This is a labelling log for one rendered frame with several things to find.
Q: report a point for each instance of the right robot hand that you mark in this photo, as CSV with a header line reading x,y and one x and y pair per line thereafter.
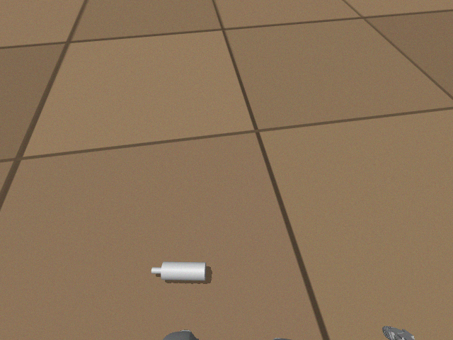
x,y
396,334

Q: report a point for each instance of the bottle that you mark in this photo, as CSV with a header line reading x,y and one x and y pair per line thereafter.
x,y
181,271

